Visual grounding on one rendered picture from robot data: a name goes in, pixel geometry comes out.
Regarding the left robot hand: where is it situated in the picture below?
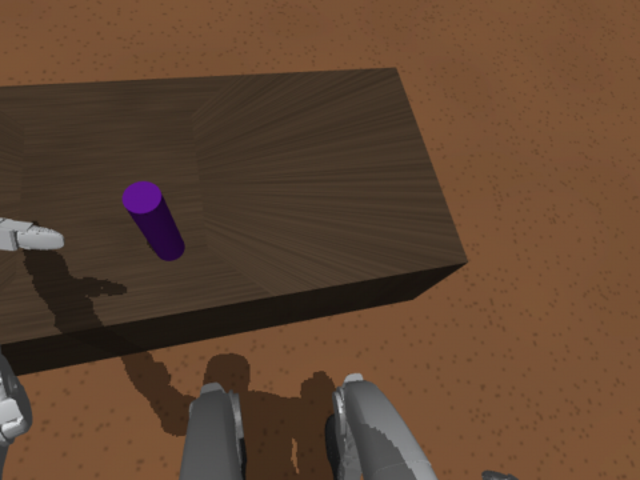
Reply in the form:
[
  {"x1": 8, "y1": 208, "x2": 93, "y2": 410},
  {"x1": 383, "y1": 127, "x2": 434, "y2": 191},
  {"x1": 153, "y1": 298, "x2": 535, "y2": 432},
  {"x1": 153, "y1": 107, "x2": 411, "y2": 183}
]
[{"x1": 0, "y1": 218, "x2": 65, "y2": 251}]

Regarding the can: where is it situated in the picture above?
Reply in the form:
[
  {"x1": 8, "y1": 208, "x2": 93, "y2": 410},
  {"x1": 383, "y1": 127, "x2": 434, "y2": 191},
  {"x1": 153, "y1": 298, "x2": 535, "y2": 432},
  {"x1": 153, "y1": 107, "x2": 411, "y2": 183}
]
[{"x1": 122, "y1": 181, "x2": 185, "y2": 261}]

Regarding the left robot arm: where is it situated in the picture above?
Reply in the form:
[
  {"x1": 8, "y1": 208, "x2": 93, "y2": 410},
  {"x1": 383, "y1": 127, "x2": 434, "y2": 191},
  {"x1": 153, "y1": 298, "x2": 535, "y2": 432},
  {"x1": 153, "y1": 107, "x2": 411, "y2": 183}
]
[{"x1": 0, "y1": 346, "x2": 33, "y2": 480}]

